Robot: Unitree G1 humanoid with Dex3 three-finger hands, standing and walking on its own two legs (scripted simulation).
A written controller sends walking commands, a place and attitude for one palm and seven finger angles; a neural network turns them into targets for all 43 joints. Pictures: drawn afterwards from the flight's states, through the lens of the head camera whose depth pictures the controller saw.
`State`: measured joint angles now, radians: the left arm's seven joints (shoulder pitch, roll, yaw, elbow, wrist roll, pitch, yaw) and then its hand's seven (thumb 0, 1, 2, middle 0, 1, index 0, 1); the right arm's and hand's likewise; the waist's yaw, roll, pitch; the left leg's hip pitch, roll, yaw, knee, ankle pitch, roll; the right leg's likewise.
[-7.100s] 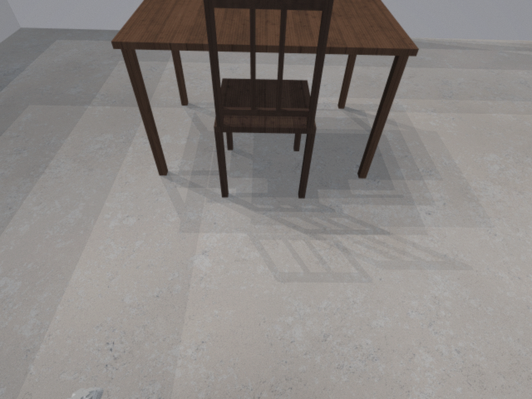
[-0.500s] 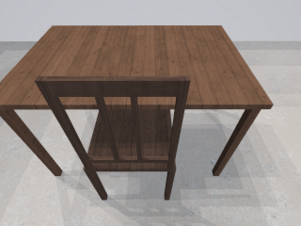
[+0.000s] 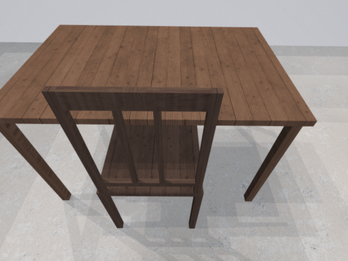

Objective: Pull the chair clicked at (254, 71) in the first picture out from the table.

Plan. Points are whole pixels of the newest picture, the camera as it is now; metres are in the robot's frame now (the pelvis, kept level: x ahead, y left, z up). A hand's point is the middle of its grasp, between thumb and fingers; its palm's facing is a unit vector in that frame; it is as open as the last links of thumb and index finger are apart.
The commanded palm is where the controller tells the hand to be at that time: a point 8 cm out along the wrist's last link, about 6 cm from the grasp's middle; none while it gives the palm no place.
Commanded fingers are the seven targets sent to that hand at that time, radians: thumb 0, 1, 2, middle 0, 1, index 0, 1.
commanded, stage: look again from close up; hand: left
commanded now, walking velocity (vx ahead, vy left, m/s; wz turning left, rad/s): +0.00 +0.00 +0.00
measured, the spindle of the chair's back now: (127, 152) +0.43 +0.18 -0.06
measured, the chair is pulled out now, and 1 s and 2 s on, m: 0.00 0.00 0.00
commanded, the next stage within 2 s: raise the hand toward the chair's back in 0.20 s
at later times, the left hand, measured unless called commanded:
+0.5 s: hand (98, 250) +0.16 +0.19 -0.07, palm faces +0.21 -0.96 -0.18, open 7.6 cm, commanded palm +0.10 +0.22 -0.07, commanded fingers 0.00 0.64 0.79 -0.17 -0.26 -0.17 -0.26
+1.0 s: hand (108, 247) +0.17 +0.17 -0.06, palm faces +0.04 -1.00 -0.06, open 11.7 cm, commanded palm +0.13 +0.22 -0.06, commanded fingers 0.00 0.06 0.54 -0.12 -0.17 -0.12 -0.17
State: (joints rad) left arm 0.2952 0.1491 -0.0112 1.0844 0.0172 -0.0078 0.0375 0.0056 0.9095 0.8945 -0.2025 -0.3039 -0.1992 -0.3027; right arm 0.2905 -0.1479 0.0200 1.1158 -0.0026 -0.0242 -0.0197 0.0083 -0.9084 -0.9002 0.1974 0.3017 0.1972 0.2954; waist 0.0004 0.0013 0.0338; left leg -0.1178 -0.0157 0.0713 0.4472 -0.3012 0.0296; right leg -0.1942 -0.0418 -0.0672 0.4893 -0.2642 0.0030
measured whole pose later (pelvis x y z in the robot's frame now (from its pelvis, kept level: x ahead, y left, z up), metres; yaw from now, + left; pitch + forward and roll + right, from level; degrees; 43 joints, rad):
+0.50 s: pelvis -0.02 -0.01 -0.01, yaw +2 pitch +5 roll +0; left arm 0.41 0.21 0.07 0.19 -0.16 -0.08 0.09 0.04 0.88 0.86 -0.19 -0.29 -0.19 -0.29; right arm 0.30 -0.25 -0.02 0.84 0.02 -0.29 -0.03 0.02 -0.92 -0.90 0.20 0.30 0.20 0.30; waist -0.07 0.00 0.00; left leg -0.39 -0.01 0.03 0.63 -0.33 0.02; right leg -0.44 -0.05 -0.11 0.64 -0.30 -0.01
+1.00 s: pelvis -0.02 -0.03 -0.11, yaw +3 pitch +19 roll -2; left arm 0.45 0.18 0.15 -0.08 -0.26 -0.46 -0.33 0.01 0.28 0.63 -0.14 -0.21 -0.14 -0.21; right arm 0.09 -0.17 0.00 0.58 0.03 -0.26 0.01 0.01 -0.90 -0.90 0.20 0.30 0.20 0.30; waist 0.06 0.04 -0.13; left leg -1.00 0.02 -0.05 1.28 -0.62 -0.01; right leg -1.00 -0.05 -0.16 1.22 -0.56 -0.05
